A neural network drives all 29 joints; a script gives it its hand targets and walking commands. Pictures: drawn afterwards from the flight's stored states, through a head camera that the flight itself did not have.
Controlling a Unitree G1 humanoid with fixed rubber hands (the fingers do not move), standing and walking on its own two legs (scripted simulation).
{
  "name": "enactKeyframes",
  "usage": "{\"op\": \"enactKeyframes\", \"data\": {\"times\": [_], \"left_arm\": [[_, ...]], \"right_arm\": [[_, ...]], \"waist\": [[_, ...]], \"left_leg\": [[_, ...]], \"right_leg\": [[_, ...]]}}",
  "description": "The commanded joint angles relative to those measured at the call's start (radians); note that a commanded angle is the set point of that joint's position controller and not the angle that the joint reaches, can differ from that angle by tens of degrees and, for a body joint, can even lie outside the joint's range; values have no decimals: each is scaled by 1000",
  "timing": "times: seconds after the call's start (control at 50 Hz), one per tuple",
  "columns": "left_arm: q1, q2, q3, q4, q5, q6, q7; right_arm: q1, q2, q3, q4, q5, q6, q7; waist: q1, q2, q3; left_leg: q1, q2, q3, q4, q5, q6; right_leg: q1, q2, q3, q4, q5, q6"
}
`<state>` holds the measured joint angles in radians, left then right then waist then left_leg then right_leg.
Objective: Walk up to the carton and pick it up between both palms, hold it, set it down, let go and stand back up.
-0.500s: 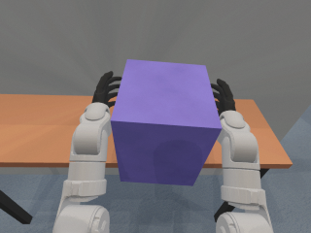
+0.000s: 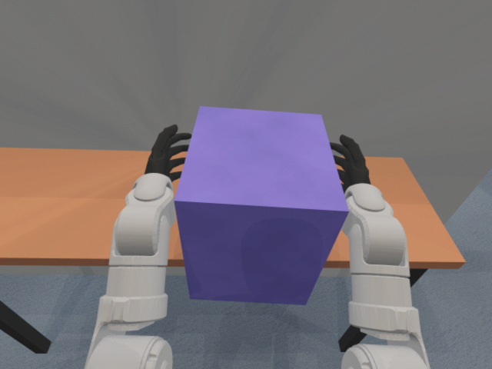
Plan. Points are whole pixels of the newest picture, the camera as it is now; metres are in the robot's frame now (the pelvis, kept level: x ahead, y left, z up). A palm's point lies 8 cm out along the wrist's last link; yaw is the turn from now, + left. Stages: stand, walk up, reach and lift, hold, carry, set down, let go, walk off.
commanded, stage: hold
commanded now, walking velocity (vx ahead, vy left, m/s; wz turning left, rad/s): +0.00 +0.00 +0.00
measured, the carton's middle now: (254, 208) +0.36 +0.00 +0.10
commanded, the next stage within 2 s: none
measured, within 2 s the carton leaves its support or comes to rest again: neither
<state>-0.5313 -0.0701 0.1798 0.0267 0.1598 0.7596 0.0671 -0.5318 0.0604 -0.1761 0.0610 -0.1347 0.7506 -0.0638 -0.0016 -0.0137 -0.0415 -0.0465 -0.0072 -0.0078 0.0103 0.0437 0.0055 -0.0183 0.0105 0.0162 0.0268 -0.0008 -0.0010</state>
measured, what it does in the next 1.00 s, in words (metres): stands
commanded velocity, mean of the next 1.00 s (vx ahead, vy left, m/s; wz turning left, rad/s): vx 0.00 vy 0.00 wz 0.00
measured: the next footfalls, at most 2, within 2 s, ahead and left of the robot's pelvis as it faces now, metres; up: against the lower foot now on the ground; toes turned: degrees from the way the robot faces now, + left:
none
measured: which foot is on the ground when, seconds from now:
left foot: down 0.00-1.00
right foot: down 0.00-1.00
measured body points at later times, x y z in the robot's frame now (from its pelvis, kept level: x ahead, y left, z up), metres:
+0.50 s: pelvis +0.00 +0.00 +0.00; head -0.02 +0.01 +0.45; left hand +0.37 +0.15 +0.18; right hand +0.37 -0.15 +0.18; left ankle +0.03 +0.11 -0.76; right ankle +0.01 -0.12 -0.76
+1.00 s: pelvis -0.01 +0.00 +0.00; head -0.02 +0.01 +0.45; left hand +0.36 +0.14 +0.17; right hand +0.36 -0.15 +0.17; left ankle +0.03 +0.11 -0.76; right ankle +0.01 -0.12 -0.76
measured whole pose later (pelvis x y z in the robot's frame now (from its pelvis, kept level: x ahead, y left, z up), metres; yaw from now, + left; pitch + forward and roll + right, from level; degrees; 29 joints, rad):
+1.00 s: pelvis -0.01 +0.00 +0.00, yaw +0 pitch +0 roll +0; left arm -0.55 -0.08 0.20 0.04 0.17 0.76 0.06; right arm -0.54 0.07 -0.19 0.07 -0.15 0.75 -0.06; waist -0.01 -0.02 -0.05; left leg -0.06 -0.01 -0.01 0.03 0.04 0.01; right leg -0.04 0.01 0.02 0.04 0.00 0.00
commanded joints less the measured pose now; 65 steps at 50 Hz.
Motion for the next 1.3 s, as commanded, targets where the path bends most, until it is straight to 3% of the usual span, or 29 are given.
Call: {"op": "enactKeyframes", "data": {"times": [0.0,0.06,0.16,0.22,0.36,0.44,0.52,0.68,0.74,0.82,0.86,0.92,1.02,1.16,1.22,1.28], "left_arm": [[-609,-408,-455,-215,-184,-71,-128],[-576,-403,-460,-205,-181,-56,-120],[-536,-375,-368,-67,-130,-32,-132],[-579,-381,-329,-27,-106,-56,-150],[-662,-413,-392,-105,-145,-103,-133],[-586,-410,-397,-94,-140,-69,-116],[-519,-396,-367,-63,-125,-46,-123],[-566,-411,-474,-242,-191,-54,-115],[-535,-395,-473,-237,-194,-32,-113],[-504,-377,-405,-136,-148,-17,-128],[-518,-379,-375,-93,-131,-30,-139],[-605,-391,-370,-118,-134,-64,-147],[-645,-402,-398,-140,-141,-89,-133],[-547,-381,-329,-16,-107,-61,-136],[-582,-397,-353,-72,-116,-74,-135],[-609,-412,-409,-168,-152,-81,-125]], "right_arm": [[-594,435,449,-235,162,-65,126],[-575,416,448,-239,160,-50,116],[-544,381,369,-121,106,-28,132],[-573,402,339,-54,87,-50,149],[-654,449,401,-140,138,-95,134],[-578,416,394,-128,136,-66,118],[-532,400,370,-101,112,-47,132],[-559,426,458,-268,174,-56,125],[-528,403,452,-269,164,-33,118],[-499,384,398,-165,120,-17,132],[-530,391,381,-140,107,-27,142],[-588,415,373,-140,110,-57,149],[-623,434,404,-151,135,-80,135],[-552,397,344,-66,92,-56,141],[-566,408,358,-81,109,-70,145],[-585,420,400,-162,140,-79,139]], "waist": [[-4,21,-463],[-3,30,-453],[-2,3,-297],[-7,18,-290],[-1,9,-467],[-2,30,-430],[3,8,-345],[-4,23,-473],[-6,9,-417],[-5,9,-299],[-8,-5,-291],[-9,10,-356],[-1,21,-448],[0,-3,-325],[0,30,-367],[-2,27,-438]], "left_leg": [[207,-21,1,69,161,-47],[208,-24,4,69,131,-47],[150,-25,12,40,-32,-41],[138,-27,18,42,-67,-39],[172,-17,1,61,67,-32],[189,-18,5,60,111,-44],[192,-20,7,50,117,-45],[242,-24,1,77,250,-54],[225,-24,-1,69,179,-53],[162,-28,14,38,19,-47],[149,-30,15,38,-18,-42],[161,-27,14,46,-28,-39],[164,-24,11,57,17,-34],[158,-21,7,41,16,-37],[180,-21,11,52,83,-44],[215,-20,4,70,186,-47]], "right_leg": [[72,26,-9,47,204,44],[65,28,-11,47,167,45],[-2,30,-24,12,-3,39],[-26,25,-26,2,-56,35],[29,25,-17,46,114,37],[39,29,-18,37,148,35],[31,31,-20,20,146,37],[94,32,-10,53,275,43],[74,31,-14,48,210,43],[23,30,-22,14,50,43],[11,26,-21,11,11,42],[-6,26,-21,12,-9,40],[18,21,-19,34,58,37],[-1,29,-25,9,41,35],[18,29,-19,18,109,30],[46,31,-14,42,202,32]]}}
